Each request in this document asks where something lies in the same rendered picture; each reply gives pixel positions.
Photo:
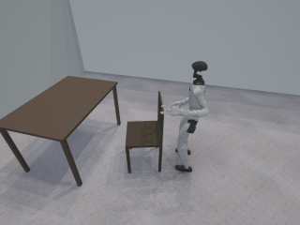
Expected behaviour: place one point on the table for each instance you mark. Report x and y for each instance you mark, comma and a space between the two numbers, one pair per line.
56, 112

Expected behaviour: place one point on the left robot upper arm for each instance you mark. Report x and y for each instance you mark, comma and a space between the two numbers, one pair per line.
198, 94

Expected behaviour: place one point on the chair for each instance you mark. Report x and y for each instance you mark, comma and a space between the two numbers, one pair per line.
143, 134

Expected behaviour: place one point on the robot right hand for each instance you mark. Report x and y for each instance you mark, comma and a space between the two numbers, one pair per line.
177, 104

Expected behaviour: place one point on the robot torso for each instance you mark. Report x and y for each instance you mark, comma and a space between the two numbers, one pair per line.
193, 103

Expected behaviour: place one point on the robot left forearm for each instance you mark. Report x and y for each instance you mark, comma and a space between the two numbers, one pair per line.
194, 113

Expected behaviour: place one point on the robot left foot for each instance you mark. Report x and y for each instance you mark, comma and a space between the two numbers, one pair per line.
183, 169

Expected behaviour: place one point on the robot left hand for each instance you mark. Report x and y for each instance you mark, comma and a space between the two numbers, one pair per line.
171, 110

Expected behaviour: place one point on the robot right forearm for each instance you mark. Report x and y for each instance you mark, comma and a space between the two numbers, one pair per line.
184, 101

